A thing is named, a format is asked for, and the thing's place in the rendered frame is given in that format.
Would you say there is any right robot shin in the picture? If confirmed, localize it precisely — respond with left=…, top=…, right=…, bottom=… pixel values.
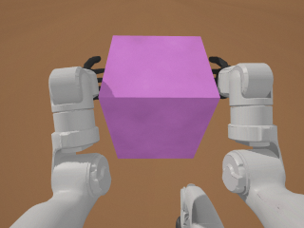
left=180, top=183, right=196, bottom=228

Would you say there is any right robot hand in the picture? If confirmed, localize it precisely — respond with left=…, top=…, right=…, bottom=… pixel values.
left=209, top=56, right=230, bottom=99

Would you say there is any robot right forearm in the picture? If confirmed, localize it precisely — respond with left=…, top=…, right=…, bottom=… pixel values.
left=218, top=63, right=286, bottom=182

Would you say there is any robot right thigh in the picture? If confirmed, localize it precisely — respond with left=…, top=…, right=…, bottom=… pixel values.
left=180, top=185, right=224, bottom=228

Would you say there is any left robot upper arm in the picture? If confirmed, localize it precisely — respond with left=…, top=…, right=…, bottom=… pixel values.
left=10, top=153, right=111, bottom=228

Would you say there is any robot left forearm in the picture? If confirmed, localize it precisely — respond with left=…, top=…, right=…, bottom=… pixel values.
left=48, top=66, right=100, bottom=191

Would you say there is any carton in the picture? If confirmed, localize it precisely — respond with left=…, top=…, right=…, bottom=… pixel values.
left=98, top=35, right=220, bottom=159

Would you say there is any right robot upper arm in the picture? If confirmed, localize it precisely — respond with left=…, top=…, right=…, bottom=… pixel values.
left=222, top=148, right=304, bottom=228

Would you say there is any left robot hand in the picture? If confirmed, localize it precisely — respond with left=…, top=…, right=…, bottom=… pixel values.
left=83, top=56, right=105, bottom=101

